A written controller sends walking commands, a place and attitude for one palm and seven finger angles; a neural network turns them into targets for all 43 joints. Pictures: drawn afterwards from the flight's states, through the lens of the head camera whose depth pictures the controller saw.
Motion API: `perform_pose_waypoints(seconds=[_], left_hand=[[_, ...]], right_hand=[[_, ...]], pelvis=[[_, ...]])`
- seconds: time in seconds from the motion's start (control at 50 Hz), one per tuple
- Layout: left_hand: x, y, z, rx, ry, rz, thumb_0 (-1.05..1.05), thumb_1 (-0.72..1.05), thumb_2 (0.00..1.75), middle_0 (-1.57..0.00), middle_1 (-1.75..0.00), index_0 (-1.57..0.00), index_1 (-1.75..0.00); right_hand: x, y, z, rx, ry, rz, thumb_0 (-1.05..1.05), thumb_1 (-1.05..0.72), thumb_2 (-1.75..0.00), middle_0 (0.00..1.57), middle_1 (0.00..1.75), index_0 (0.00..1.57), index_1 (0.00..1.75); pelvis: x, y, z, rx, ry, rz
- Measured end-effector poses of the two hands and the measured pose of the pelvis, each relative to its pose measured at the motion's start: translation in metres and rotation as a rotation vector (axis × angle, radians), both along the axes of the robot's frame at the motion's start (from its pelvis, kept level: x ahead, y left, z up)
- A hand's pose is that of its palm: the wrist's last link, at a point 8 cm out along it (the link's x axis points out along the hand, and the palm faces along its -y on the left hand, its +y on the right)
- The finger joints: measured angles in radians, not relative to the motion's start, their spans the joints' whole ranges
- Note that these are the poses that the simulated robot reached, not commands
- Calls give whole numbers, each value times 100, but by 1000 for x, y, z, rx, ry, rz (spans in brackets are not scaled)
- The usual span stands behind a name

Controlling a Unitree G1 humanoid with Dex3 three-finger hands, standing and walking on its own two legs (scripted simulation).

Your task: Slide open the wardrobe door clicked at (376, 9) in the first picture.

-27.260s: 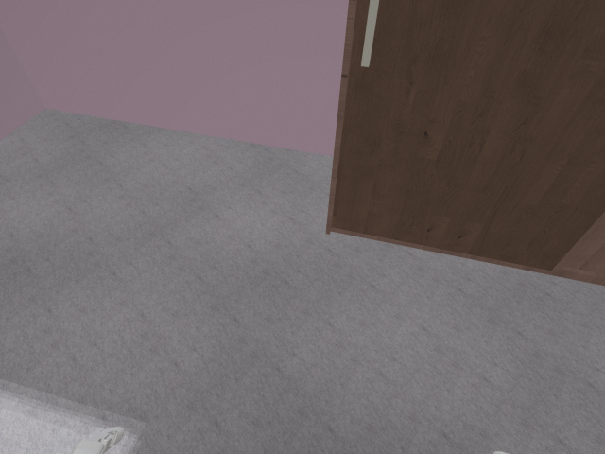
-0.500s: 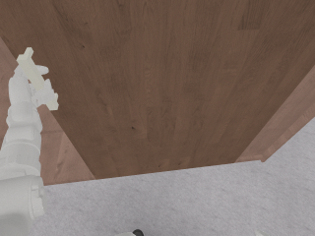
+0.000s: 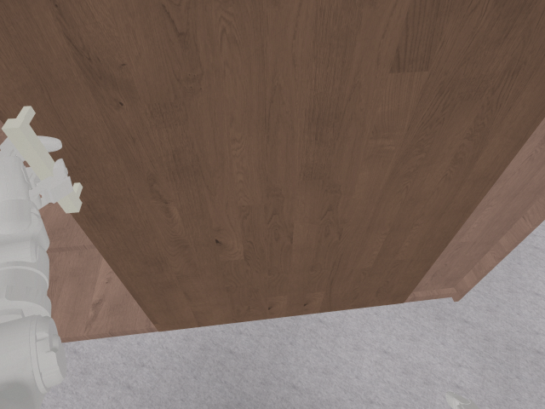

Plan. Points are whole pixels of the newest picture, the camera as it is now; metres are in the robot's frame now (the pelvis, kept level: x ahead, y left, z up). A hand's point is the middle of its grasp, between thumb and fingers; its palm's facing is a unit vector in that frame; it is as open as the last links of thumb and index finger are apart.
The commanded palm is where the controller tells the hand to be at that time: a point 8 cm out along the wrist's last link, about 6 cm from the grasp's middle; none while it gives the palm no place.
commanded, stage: stop walking and hold the door there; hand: left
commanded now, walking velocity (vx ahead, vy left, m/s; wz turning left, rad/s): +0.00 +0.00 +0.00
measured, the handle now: (51, 162) +0.45 +0.36 +0.12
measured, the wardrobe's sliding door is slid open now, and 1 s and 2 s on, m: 0.66 0.66 0.66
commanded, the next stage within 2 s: loosen the grip on the handle in 0.02 s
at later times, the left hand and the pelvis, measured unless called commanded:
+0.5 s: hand (58, 183) +0.40 +0.33 +0.11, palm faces +0.43 -0.87 -0.25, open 11.9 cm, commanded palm +0.36 +0.37 +0.12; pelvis -0.03 +0.01 -0.01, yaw -1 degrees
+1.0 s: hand (38, 192) +0.39 +0.37 +0.10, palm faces +0.51 -0.83 -0.23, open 14.4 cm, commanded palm +0.35 +0.40 +0.11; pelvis +0.00 +0.02 -0.01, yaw -1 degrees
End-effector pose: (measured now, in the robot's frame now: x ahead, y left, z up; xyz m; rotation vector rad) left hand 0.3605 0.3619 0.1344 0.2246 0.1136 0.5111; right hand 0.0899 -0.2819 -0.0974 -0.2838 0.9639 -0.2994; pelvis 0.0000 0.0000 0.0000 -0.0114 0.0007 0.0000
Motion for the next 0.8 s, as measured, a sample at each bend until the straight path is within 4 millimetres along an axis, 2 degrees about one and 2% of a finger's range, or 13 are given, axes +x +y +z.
perform_pose_waypoints(seconds=[0.14, 0.22, 0.28, 0.34, 0.48, 0.58, 0.68, 0.8], left_hand=[[1, 2, 0, -7, -5, -15, -5, 65, 84, -33, -128, -37, -139], [4, 11, 5, -95, -2, -19, -3, 55, 80, -37, -132, -39, -139], [0, 14, 5, -44, 14, -35, -1, 47, 74, -38, -133, -41, -139], [-1, 11, 5, 1, 13, -46, 0, 31, 65, -35, -131, -43, -140], [1, 11, -5, -13, 13, -37, 0, -21, 38, -36, -132, -42, -136], [3, 10, -12, -1, 4, -26, -1, -41, 27, -35, -129, -38, -130], [3, 12, -14, 8, -18, -21, -1, -50, 23, -32, -123, -37, -127], [-2, 11, -11, -3, -41, -11, -1, -53, 21, -28, -118, -33, -121]], right_hand=[[8, 9, 4, 13, -34, 20, 1, -90, -90, 20, 30, 20, 30], [-2, 11, 7, 15, -27, 82, 1, -90, -90, 20, 30, 20, 30], [-14, 10, 9, 8, -12, 85, 1, -90, -90, 20, 30, 20, 30], [-30, 9, 8, -3, 17, 69, 1, -90, -90, 20, 30, 20, 30], [-66, 15, 2, -17, 83, 2, 1, -90, -90, 20, 30, 20, 30], [-78, 27, -3, -6, 91, -29, 1, -90, -90, 20, 30, 20, 30], [-75, 39, -6, 10, 84, -32, 1, -90, -90, 20, 30, 20, 30], [-49, 48, -6, 27, 36, -6, 1, -90, -90, 20, 30, 20, 30]], pelvis=[[-4, 3, 0, -3, 0, -7], [-13, 1, -3, 3, 46, 15], [-21, 1, -4, -4, 66, 14], [-28, 4, -6, -12, 78, 21], [-35, 14, -8, -16, 88, -7], [-32, 20, -9, -17, 89, -29], [-25, 24, -9, -19, 87, -32], [-15, 26, -8, -19, 81, -31]])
